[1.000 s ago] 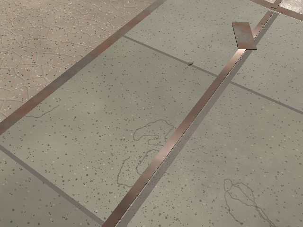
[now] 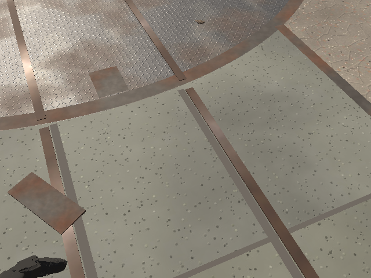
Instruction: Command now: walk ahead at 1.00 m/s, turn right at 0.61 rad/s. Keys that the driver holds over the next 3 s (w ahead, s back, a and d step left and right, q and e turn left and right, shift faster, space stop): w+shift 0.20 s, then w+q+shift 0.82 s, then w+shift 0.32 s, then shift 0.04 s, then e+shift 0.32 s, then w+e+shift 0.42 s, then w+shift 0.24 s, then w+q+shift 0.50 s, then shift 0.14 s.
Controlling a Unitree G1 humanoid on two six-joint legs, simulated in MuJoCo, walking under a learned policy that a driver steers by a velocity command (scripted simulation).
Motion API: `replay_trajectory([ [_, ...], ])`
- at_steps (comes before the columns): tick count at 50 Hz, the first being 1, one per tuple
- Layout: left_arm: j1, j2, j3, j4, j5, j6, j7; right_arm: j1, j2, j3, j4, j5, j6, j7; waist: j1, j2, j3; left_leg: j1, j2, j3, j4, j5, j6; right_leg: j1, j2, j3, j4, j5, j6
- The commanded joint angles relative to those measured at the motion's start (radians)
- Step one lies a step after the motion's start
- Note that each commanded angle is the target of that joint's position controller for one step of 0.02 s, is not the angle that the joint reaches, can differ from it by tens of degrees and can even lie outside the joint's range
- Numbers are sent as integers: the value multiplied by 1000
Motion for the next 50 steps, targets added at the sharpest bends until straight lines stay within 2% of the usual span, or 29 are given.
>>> replay_trajectory([
  [1,-67,-25,-36,-97,-1,-13,-18,-101,-53,6,-59,0,-37,12,83,116,126,-135,204,-67,-269,370,104,40,-11,1,-235,135,-8],
  [3,-129,-40,-49,-101,-4,-21,-26,-38,-79,5,-30,3,-34,11,52,97,149,-118,201,-8,-317,538,107,146,27,-90,-375,159,-40],
  [5,-149,-31,-52,-99,1,-32,-20,8,-128,-1,-2,1,-25,3,65,125,143,-2,232,27,-233,989,110,219,80,-145,-462,98,-74],
  [7,-20,18,-33,-53,16,-38,1,27,-189,-10,14,0,-1,-15,149,194,16,98,257,45,32,1356,113,398,153,-161,-496,-24,-106],
  [8,177,51,-13,10,15,-41,14,7,-209,-12,11,2,13,-23,243,213,-87,58,268,39,273,1394,119,612,171,-130,-530,-57,-130],
  [9,362,98,13,71,21,-41,33,-27,-204,-10,-6,8,19,-25,335,190,-168,-111,237,50,580,1209,113,881,124,-44,-607,-55,-157],
  [10,355,187,39,84,27,-36,58,36,-57,16,-49,4,16,-3,211,-38,-260,-450,103,21,975,127,90,1155,-143,314,-603,-261,-189],
  [11,362,226,51,55,9,-33,62,45,-67,16,-101,36,8,-1,194,-100,-429,-666,-14,-159,1242,-168,92,1273,-343,800,-767,-289,-271],
  [12,350,176,52,79,3,-39,71,-102,-109,5,-124,42,3,-7,218,55,-280,-766,31,-251,1227,-44,109,1168,-297,654,-824,-197,-235],
  [13,322,132,42,112,1,-53,76,-124,-69,17,-127,46,-2,-2,171,73,-99,-769,58,-239,1148,7,108,977,-276,511,-859,-75,-218],
  [14,279,77,30,124,8,-70,74,-114,-48,20,-104,38,7,3,117,133,-11,-713,96,-249,1057,24,106,818,-236,405,-892,-5,-178],
  [17,243,-19,1,150,-9,-107,71,-51,-4,21,-54,10,65,31,30,62,49,-583,134,-267,932,46,87,598,-168,204,-1002,19,-111],
  [20,268,-17,1,180,-22,-136,57,-227,22,24,-113,14,77,47,49,28,137,-679,131,-218,796,202,88,564,-115,12,-1089,209,-53],
  [24,286,-13,-9,198,-31,-156,62,-383,38,41,-162,25,58,73,68,51,152,-571,74,-71,480,468,129,580,-71,-190,-1134,531,17],
  [25,312,0,-10,210,-34,-158,69,-409,40,44,-168,24,56,79,75,58,151,-543,45,-36,424,511,145,627,-82,-209,-1137,657,32],
  [26,297,24,-9,200,-32,-161,80,-366,20,37,-139,35,63,80,60,46,66,-451,-25,-2,416,528,154,699,-68,-231,-1091,923,57],
  [27,308,69,-1,199,-33,-158,91,-358,15,38,-153,23,61,83,35,-12,79,-457,-35,18,389,485,171,754,-107,-248,-988,1136,80],
  [29,292,113,14,196,-14,-123,120,-202,-52,17,-111,10,68,72,-61,-56,1,-303,-100,31,369,349,205,824,-150,-238,-730,1363,101],
  [31,157,150,30,152,6,-82,127,223,-162,-41,11,10,73,48,-278,-4,-159,122,-97,-95,305,243,289,637,-128,-216,-84,1155,83],
  [32,103,40,6,133,15,-96,101,179,-198,-68,16,43,88,28,-218,269,-99,268,-18,-237,289,269,313,315,96,-192,348,-57,88],
  [33,249,-19,-23,21,-26,-116,91,62,-324,-89,-30,8,97,26,-37,426,-268,523,217,-814,171,184,572,-84,147,3,657,-366,145],
  [34,189,22,-37,10,-8,-140,90,21,-256,-87,-78,16,97,17,-83,156,-292,491,261,-995,-23,-50,565,-150,87,111,584,-281,110],
  [35,143,34,-39,8,-7,-152,82,-6,-167,-65,-60,14,95,4,-27,11,-105,275,238,-936,-100,-124,488,-130,27,118,421,-199,88],
  [36,116,20,-42,-3,4,-147,79,-36,-124,-54,-42,14,86,2,32,-44,-8,91,196,-845,-114,-60,437,-64,-17,105,288,-184,90],
  [38,129,2,-54,2,40,-95,75,-80,-110,-40,-52,19,56,-5,99,-55,69,-164,103,-695,-127,59,399,59,-57,89,173,-204,119],
  [41,20,-20,-70,-60,35,-63,62,-100,-140,-46,-72,28,23,6,95,5,114,-380,10,-565,-185,161,385,169,-86,21,-121,-122,155],
  [44,-120,-55,-86,-112,0,-68,50,-81,-144,-59,-78,35,20,15,22,70,107,-381,-46,-513,-177,308,312,280,-50,-16,-431,175,155],
  [47,-160,-30,-78,-129,-14,-76,55,-39,-163,-73,-75,39,23,21,-28,112,54,-217,-13,-547,-111,483,268,330,-5,-10,-579,260,135],
  [50,-15,54,-41,-90,-14,-87,76,-68,-201,-84,-88,27,26,10,45,117,-59,-88,-2,-574,121,739,207,527,54,14,-664,105,109],
])
Next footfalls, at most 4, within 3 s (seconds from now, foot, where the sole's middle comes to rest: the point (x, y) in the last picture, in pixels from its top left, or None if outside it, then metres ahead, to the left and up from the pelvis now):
0.18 right None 0.35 -0.07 -0.77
0.62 left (164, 203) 0.80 0.05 -0.77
1.04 right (171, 123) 1.24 0.00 -0.77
1.46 left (87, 101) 1.42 0.42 -0.77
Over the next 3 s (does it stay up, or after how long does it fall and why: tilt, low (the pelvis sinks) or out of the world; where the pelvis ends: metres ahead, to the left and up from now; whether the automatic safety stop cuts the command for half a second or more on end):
stays up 2.42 0.51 0.00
